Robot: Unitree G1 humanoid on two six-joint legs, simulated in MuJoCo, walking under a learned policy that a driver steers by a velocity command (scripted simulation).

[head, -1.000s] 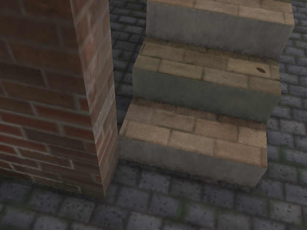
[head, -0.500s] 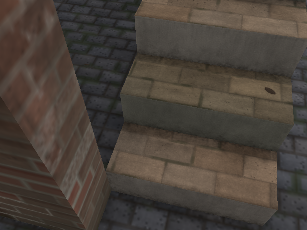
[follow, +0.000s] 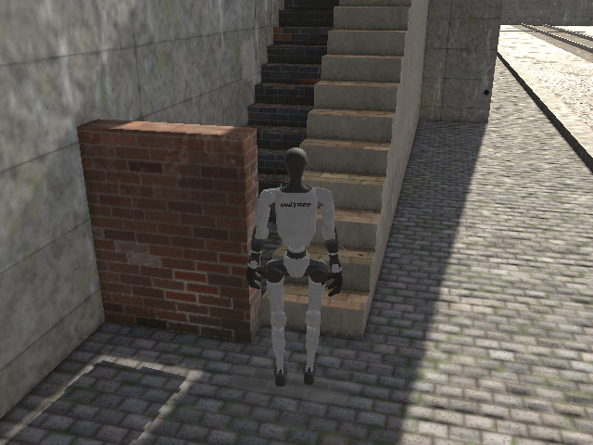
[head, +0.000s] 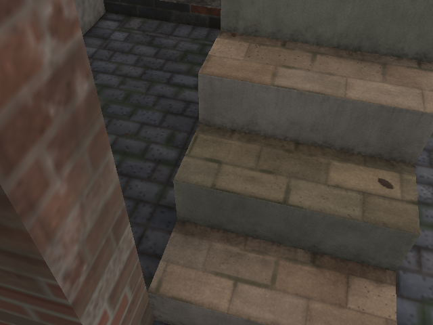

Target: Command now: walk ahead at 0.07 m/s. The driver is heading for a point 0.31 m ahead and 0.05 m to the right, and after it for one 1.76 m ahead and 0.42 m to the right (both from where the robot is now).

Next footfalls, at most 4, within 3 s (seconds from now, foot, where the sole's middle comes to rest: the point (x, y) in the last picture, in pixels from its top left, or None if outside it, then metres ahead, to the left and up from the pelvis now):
1.44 left None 0.10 0.12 -0.78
1.80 right None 0.25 -0.13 -0.78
2.02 left None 0.19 0.09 -0.78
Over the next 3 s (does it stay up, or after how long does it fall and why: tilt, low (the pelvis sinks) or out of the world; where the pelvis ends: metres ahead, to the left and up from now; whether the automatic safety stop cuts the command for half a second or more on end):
stays up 0.20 -0.06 0.00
